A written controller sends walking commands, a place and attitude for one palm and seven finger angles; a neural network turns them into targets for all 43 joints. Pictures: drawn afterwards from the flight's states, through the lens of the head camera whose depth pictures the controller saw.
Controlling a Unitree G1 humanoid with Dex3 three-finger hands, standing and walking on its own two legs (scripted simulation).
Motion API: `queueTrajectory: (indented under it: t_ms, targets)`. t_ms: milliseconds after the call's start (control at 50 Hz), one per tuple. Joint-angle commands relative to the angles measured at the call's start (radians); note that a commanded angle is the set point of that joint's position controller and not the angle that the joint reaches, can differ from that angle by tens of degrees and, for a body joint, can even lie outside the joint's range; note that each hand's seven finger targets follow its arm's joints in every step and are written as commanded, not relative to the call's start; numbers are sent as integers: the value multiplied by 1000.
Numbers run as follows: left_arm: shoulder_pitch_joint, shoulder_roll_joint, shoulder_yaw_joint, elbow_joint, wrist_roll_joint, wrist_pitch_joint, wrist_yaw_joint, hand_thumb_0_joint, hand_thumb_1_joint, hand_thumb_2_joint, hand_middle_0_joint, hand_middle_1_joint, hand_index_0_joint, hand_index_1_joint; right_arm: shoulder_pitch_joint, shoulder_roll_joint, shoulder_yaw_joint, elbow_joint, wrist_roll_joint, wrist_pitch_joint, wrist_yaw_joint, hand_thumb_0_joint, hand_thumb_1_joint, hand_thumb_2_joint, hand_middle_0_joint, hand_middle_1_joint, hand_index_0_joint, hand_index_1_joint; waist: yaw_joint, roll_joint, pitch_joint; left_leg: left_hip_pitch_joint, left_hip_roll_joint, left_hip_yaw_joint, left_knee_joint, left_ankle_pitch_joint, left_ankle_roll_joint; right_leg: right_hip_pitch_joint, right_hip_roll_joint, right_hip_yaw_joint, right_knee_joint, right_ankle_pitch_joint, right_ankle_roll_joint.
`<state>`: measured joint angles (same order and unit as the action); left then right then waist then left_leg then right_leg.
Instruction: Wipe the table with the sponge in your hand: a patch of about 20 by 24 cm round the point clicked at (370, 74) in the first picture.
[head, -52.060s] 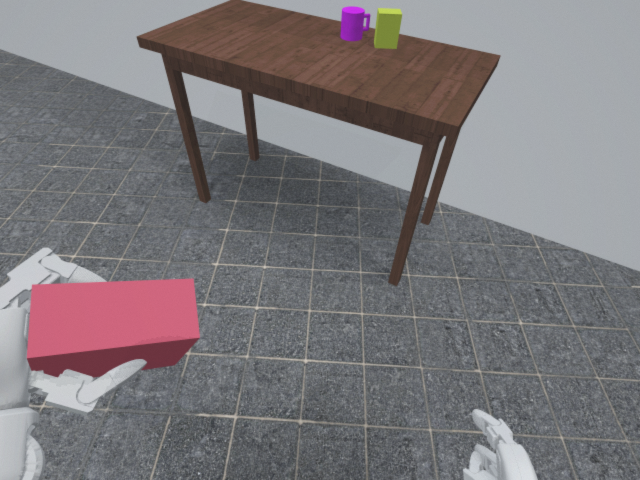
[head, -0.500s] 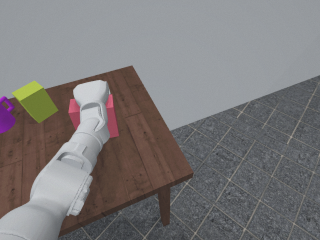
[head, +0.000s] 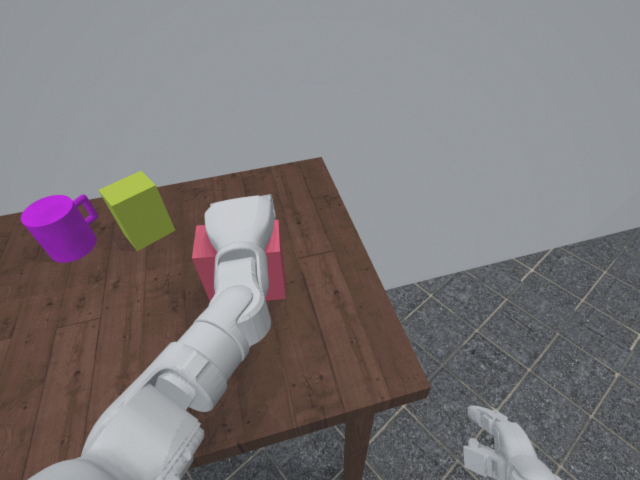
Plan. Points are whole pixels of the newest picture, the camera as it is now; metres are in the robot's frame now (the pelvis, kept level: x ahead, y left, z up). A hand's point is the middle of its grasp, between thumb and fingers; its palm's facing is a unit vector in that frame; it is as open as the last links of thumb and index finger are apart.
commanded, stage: wipe back along the third lane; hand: left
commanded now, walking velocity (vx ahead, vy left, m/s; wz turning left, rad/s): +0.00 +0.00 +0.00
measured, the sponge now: (245, 273) +0.40 +0.16 +0.02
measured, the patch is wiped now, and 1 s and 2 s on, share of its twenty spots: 1.00 1.00 1.00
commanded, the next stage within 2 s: slide back across to the middle lane in 1.04 s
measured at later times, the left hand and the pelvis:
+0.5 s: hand (260, 282) +0.34 +0.11 +0.08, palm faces +0.08 -0.10 -0.99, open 10.0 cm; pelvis -0.01 +0.00 +0.00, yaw +0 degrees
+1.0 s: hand (270, 321) +0.29 +0.09 +0.08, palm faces +0.11 -0.15 -0.98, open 9.9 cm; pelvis -0.03 -0.03 +0.00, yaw -1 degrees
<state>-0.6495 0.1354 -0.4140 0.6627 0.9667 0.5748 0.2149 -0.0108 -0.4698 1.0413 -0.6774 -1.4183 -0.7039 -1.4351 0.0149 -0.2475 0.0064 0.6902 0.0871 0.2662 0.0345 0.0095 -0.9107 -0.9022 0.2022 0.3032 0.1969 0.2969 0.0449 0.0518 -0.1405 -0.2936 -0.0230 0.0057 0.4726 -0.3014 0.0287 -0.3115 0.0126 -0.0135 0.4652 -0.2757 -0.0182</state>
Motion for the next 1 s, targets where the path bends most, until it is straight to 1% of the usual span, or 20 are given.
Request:
queueTrajectory:
  t_ms: [0,20,40,80,120,140,160,240,320,380,440,460,500,520,600,620,740,820,860,980]
  targets:
    - [-116,-41,-62,-165,-12,28,-58,0,100,1300,-1200,-1600,-1200,-1600,-151,-108,-29,-151,3,-13,22,0,-900,-900,200,300,200,300,-20,-114,-226,120,20,-10,26,549,-3,168,-1,-17,38,601,-64]
    - [-107,-67,-80,-188,-25,37,-65,0,100,1300,-1200,-1600,-1200,-1600,-164,-104,-30,-161,7,-11,26,0,-900,-900,200,300,200,300,-20,-128,-233,121,23,-14,27,567,-2,178,-2,-24,44,605,-62]
    - [-97,-44,-70,-198,-21,44,-65,0,100,1300,-1200,-1600,-1200,-1600,-170,-108,-28,-155,6,-9,29,0,-900,-900,200,300,200,300,-18,-121,-215,123,24,-16,30,559,-4,167,1,-19,43,598,-64]
    - [-27,-54,-79,-241,-24,53,-71,0,100,1300,-1200,-1600,-1200,-1600,-176,-104,-23,-166,6,-10,40,0,-900,-900,200,300,200,300,-6,-121,-234,131,20,-15,38,598,-3,195,-1,-20,54,638,-65]
    - [-26,-88,-111,-285,-32,62,-85,0,100,1300,-1200,-1600,-1200,-1600,-200,-97,-21,-180,10,-4,46,0,-900,-900,200,300,200,300,-13,-150,-223,119,25,-18,36,591,0,202,-4,-24,57,638,-62]
    - [-30,-68,-111,-288,-21,65,-86,0,100,1300,-1200,-1600,-1200,-1600,-202,-104,-20,-172,9,-2,48,0,-900,-900,200,300,200,300,-14,-149,-191,116,25,-20,34,554,-2,180,-1,-18,52,607,-64]
    - [-8,-69,-111,-297,-20,72,-89,0,100,1300,-1200,-1600,-1200,-1600,-202,-100,-16,-178,11,-2,51,0,-900,-900,200,300,200,300,-9,-125,-188,116,24,-19,27,549,-2,182,-1,-22,54,589,-65]
    - [8,-56,-112,-352,-14,68,-95,0,100,1300,-1200,-1600,-1200,-1600,-216,-100,-13,-186,10,0,56,0,-900,-900,200,300,200,300,-4,-138,-198,117,26,-24,27,534,-3,187,2,-20,62,564,-67]
    - [25,-89,-133,-393,-16,62,-101,0,100,1300,-1200,-1600,-1200,-1600,-223,-92,-15,-197,9,5,63,0,-900,-900,200,300,200,300,-2,-132,-180,111,28,-29,23,516,-1,174,8,-22,60,522,-73]
    - [116,-70,-123,-426,-13,54,-92,0,100,1300,-1200,-1600,-1200,-1600,-221,-92,-14,-206,11,3,70,0,-900,-900,200,300,200,300,10,-131,-193,115,23,-23,26,498,-1,188,9,-19,65,514,-71]
    - [154,-54,-107,-465,-22,51,-88,0,100,1300,-1200,-1600,-1200,-1600,-229,-93,-14,-215,12,6,70,0,-900,-900,200,300,200,300,12,-160,-161,92,20,-17,13,428,3,198,8,-8,51,490,-68]
    - [163,-32,-91,-470,-25,50,-86,0,100,1300,-1200,-1600,-1200,-1600,-231,-95,-12,-216,16,7,67,0,-900,-900,200,300,200,300,12,-156,-137,80,22,-17,0,393,2,188,9,-6,45,450,-68]
    - [141,-43,-107,-487,-26,49,-86,0,100,1300,-1200,-1600,-1200,-1600,-237,-93,-11,-219,15,9,63,0,-900,-900,200,300,200,300,11,-146,-111,73,21,-17,-15,338,5,170,10,-7,29,375,-68]
    - [133,-9,-63,-489,-31,48,-83,0,100,1300,-1200,-1600,-1200,-1600,-241,-97,-13,-216,14,10,57,0,-900,-900,200,300,200,300,15,-156,-99,65,21,-22,-22,316,7,168,14,4,18,351,-71]
    - [151,-28,-98,-479,-24,43,-80,0,100,1300,-1200,-1600,-1200,-1600,-239,-94,-12,-221,18,4,51,0,-900,-900,200,300,200,300,14,-125,-83,68,16,-12,-31,259,9,148,11,7,6,263,-68]
    - [166,-3,-59,-489,-27,37,-76,0,100,1300,-1200,-1600,-1200,-1600,-241,-96,-16,-221,15,4,50,0,-900,-900,200,300,200,300,24,-128,-99,65,14,-18,-34,258,10,162,16,19,2,265,-72]
    - [261,-36,-103,-524,-34,25,-76,0,100,1300,-1200,-1600,-1200,-1600,-248,-96,-20,-233,20,-1,59,0,-900,-900,200,300,200,300,19,-154,-64,60,9,-7,-34,222,15,162,11,33,-14,231,-63]
    - [348,-4,-66,-581,-48,13,-77,0,100,1300,-1200,-1600,-1200,-1600,-262,-97,-21,-248,21,-8,62,0,-900,-900,200,300,200,300,34,-160,-55,47,3,-11,-37,220,16,185,12,61,-24,249,-64]
    - [350,-4,-85,-594,-45,4,-76,0,100,1300,-1200,-1600,-1200,-1600,-259,-98,-19,-243,23,-10,61,0,-900,-900,200,300,200,300,22,-164,-41,56,4,-3,-36,204,16,167,9,66,-28,221,-57]
    - [424,12,-75,-642,-46,-22,-74,0,100,1300,-1200,-1600,-1200,-1600,-262,-95,-23,-249,20,-20,59,0,-900,-900,200,300,200,300,28,-178,-29,63,-3,1,-22,205,19,166,7,95,-41,220,-53]
